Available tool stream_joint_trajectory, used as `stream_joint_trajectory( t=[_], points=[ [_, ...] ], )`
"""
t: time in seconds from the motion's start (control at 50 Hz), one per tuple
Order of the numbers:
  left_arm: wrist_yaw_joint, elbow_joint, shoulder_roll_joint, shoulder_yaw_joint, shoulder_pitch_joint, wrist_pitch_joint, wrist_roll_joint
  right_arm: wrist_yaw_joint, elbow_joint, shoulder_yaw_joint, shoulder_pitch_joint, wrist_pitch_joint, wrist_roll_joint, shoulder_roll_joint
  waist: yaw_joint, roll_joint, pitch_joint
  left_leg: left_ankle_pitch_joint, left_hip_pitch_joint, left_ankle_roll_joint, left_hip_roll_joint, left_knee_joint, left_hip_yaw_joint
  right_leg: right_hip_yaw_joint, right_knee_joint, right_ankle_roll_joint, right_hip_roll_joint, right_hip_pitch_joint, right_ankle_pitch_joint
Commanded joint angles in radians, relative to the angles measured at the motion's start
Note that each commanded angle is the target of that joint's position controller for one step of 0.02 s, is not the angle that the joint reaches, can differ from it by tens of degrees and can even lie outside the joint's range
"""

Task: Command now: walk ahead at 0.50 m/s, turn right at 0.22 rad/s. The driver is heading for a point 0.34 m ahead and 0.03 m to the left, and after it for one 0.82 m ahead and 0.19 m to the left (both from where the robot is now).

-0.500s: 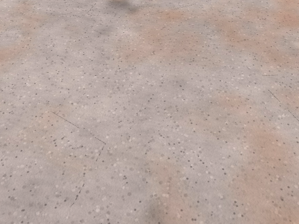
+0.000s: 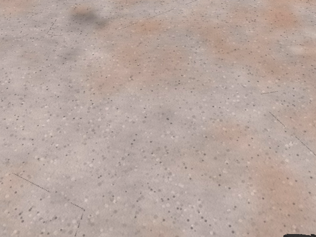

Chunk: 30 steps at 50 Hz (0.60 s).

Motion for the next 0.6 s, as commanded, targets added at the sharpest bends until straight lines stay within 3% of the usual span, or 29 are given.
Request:
stream_joint_trajectory(
  t=[0.02, 0.08, 0.1, 0.12, 0.14, 0.16, 0.18, 0.2, 0.22, 0.24, 0.26, 0.28, 0.34, 0.42, 0.52, 0.56, 0.58, 0.6],
  points=[
    [0.004, -0.024, 0.164, 0.039, 0.063, -0.006, -0.005, 0.015, -0.091, -0.01, -0.118, -0.022, 0.009, -0.074, 0.034, -0.128, -0.001, 0.041, 0.089, 0.025, -0.049, -0.087, 0.039, 0.131, -0.056, -0.137, -0.262, -0.036, 0.226],
    [0.011, -0.011, 0.176, 0.043, 0.073, 0.006, -0.001, 0.026, -0.097, -0.019, -0.088, -0.031, 0.007, -0.104, 0.0, -0.152, -0.001, -0.088, 0.092, 0.075, -0.061, -0.123, 0.036, 0.177, 0.014, -0.111, -0.323, 0.079, 0.33],
    [0.013, -0.015, 0.18, 0.044, 0.056, 0.01, -0.001, 0.026, -0.085, -0.026, -0.034, -0.033, 0.007, -0.118, -0.035, -0.161, -0.023, -0.124, 0.161, 0.096, -0.081, -0.14, 0.055, 0.168, 0.07, -0.097, -0.315, 0.093, 0.456],
    [0.013, -0.02, 0.169, 0.038, 0.039, 0.014, 0.002, 0.022, -0.051, -0.043, 0.082, -0.035, 0.004, -0.147, -0.097, -0.146, -0.093, -0.104, 0.318, 0.126, -0.103, -0.162, 0.079, 0.13, 0.202, -0.074, -0.267, 0.083, 0.598],
    [0.012, -0.039, 0.133, 0.021, 0.032, 0.015, 0.013, 0.017, -0.023, -0.057, 0.243, -0.036, -0.009, -0.194, -0.165, -0.095, -0.235, -0.06, 0.586, 0.184, 0.001, -0.112, -0.021, 0.082, 0.438, -0.041, -0.209, -0.039, 0.511],
    [0.012, -0.05, 0.06, 0.0, 0.175, 0.0, 0.005, 0.017, 0.0, -0.081, 0.346, -0.028, -0.027, -0.288, -0.129, 0.154, -0.389, -0.115, 0.956, 0.35, 0.228, -0.149, -0.437, -0.006, 0.831, 0.049, -0.049, -0.387, 0.136],
    [0.008, -0.042, 0.092, 0.0, 0.17, -0.013, 0.004, 0.028, 0.016, -0.063, 0.362, -0.02, -0.004, -0.22, -0.137, 0.247, -0.416, -0.142, 1.01, 0.396, 0.284, -0.298, -0.692, 0.046, 0.965, 0.07, -0.014, -0.554, -0.338],
    [0.005, -0.058, 0.165, 0.017, 0.082, -0.019, -0.007, 0.028, -0.005, -0.043, 0.279, -0.015, 0.01, -0.163, -0.139, 0.139, -0.26, -0.121, 0.902, 0.35, 0.253, -0.287, -0.566, 0.056, 1.039, 0.072, -0.077, -0.635, -0.31],
    [0.006, -0.076, 0.165, 0.016, 0.007, -0.02, -0.002, 0.025, -0.027, -0.033, 0.201, -0.004, 0.003, -0.135, -0.123, 0.041, -0.174, 0.029, 0.757, 0.32, 0.208, -0.276, -0.421, 0.019, 1.018, 0.077, -0.119, -0.623, -0.244],
    [0.009, -0.088, 0.156, 0.018, -0.037, -0.018, 0.016, 0.027, -0.033, -0.023, 0.153, 0.003, 0.001, -0.111, -0.099, -0.014, -0.103, 0.202, 0.622, 0.31, 0.165, -0.282, -0.316, -0.004, 0.95, 0.085, -0.147, -0.598, -0.207],
    [0.013, -0.095, 0.148, 0.022, -0.037, -0.012, 0.027, 0.026, -0.035, -0.017, 0.137, 0.003, -0.005, -0.097, -0.071, -0.012, -0.095, 0.315, 0.545, 0.297, 0.135, -0.291, -0.257, -0.002, 0.879, 0.089, -0.174, -0.536, -0.178],
    [0.017, -0.098, 0.125, 0.018, -0.024, -0.004, 0.027, 0.024, -0.032, -0.017, 0.127, 0.005, -0.009, -0.098, -0.049, 0.011, -0.098, 0.392, 0.499, 0.294, 0.108, -0.302, -0.222, -0.007, 0.822, 0.1, -0.176, -0.485, -0.163],
    [0.034, -0.108, 0.092, 0.01, -0.011, 0.014, 0.022, 0.008, -0.029, -0.042, 0.128, 0.016, -0.007, -0.166, -0.027, 0.046, -0.134, 0.527, 0.455, 0.313, 0.084, -0.309, -0.159, -0.029, 0.667, 0.135, -0.145, -0.437, -0.106],
    [0.041, -0.127, 0.093, 0.01, -0.094, 0.034, 0.021, -0.016, -0.029, -0.056, 0.146, 0.054, 0.019, -0.185, -0.05, 0.05, -0.159, 0.349, 0.429, 0.273, 0.05, -0.299, -0.15, -0.018, 0.493, 0.155, -0.113, -0.387, 0.069],
    [0.032, -0.165, 0.106, 0.016, -0.205, 0.032, 0.012, -0.032, -0.033, -0.061, 0.17, 0.094, 0.021, -0.18, -0.082, 0.083, -0.121, 0.087, 0.447, 0.248, 0.041, -0.25, -0.257, 0.008, 0.319, 0.156, -0.077, -0.36, 0.054],
    [0.024, -0.16, 0.12, 0.025, -0.178, 0.017, 0.009, -0.037, -0.053, -0.06, 0.14, 0.106, 0.024, -0.173, -0.057, 0.098, -0.118, 0.025, 0.464, 0.225, 0.025, -0.202, -0.318, 0.011, 0.198, 0.139, -0.069, -0.299, 0.064],
    [0.022, -0.15, 0.123, 0.029, -0.141, 0.007, 0.01, -0.04, -0.067, -0.057, 0.111, 0.11, 0.028, -0.163, -0.027, 0.096, -0.118, -0.007, 0.45, 0.197, -0.005, -0.16, -0.323, 0.001, 0.08, 0.121, -0.078, -0.223, 0.166],
    [0.027, -0.148, 0.161, 0.039, -0.113, 0.001, 0.022, -0.041, -0.081, -0.046, 0.125, 0.11, 0.021, -0.125, -0.033, 0.052, -0.151, -0.118, 0.387, 0.151, -0.047, -0.079, -0.304, 0.056, 0.045, 0.08, -0.182, -0.095, 0.29]
  ],
)
Next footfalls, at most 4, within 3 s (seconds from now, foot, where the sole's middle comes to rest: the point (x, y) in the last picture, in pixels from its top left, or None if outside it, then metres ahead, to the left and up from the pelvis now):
0.14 left None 0.27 0.15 -0.78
0.60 right None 0.40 -0.06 -0.78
1.00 left None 0.28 0.19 -0.78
1.44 right None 0.31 -0.03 -0.78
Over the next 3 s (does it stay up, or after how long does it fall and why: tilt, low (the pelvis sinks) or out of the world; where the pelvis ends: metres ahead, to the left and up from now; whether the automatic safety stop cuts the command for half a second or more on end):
stays up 0.78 0.11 -0.01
